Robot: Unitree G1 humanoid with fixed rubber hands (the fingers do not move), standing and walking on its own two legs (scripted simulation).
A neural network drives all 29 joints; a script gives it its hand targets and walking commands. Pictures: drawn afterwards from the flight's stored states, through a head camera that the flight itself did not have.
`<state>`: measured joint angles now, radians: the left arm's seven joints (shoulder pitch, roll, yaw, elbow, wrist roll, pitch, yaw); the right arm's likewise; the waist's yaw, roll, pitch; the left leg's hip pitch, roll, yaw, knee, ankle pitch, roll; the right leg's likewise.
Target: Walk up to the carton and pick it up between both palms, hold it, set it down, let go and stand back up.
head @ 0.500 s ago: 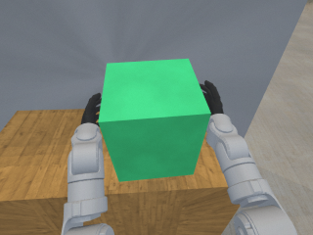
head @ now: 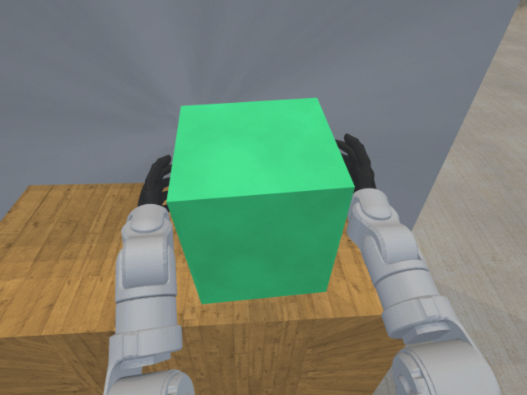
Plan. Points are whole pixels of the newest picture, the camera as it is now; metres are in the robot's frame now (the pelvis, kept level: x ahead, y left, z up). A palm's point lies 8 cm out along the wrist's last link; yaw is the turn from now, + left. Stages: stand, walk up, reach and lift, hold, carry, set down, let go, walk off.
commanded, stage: hold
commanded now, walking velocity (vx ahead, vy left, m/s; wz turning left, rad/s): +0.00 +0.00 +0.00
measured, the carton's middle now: (257, 204) +0.39 +0.01 +0.14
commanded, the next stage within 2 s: none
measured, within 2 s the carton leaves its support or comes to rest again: neither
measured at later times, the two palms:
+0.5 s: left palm (158, 207) +0.35 +0.16 +0.17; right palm (363, 189) +0.36 -0.14 +0.19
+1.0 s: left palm (154, 209) +0.34 +0.16 +0.17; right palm (360, 190) +0.36 -0.14 +0.19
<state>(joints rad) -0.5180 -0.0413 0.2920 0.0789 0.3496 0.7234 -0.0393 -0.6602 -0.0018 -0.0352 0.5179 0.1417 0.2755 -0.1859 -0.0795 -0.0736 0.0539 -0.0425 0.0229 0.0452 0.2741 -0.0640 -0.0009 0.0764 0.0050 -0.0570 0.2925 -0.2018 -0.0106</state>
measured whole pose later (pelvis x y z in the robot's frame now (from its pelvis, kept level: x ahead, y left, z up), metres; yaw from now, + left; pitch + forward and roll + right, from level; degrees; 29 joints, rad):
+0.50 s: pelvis +0.00 +0.00 +0.00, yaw +0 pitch -10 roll +0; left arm -0.50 -0.04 0.27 0.05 0.34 0.72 -0.03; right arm -0.64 -0.02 -0.01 0.47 0.16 0.28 -0.20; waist -0.09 -0.06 0.06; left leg -0.04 0.02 0.04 0.28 -0.07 0.00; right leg 0.08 0.01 -0.06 0.29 -0.20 -0.01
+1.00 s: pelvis +0.00 +0.00 +0.00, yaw +0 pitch -10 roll +0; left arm -0.50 -0.04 0.28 0.05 0.34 0.73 -0.04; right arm -0.64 0.00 -0.03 0.48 0.14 0.27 -0.19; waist -0.09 -0.06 0.06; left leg -0.05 0.02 0.04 0.28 -0.06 0.00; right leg 0.08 0.01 -0.07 0.29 -0.20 -0.01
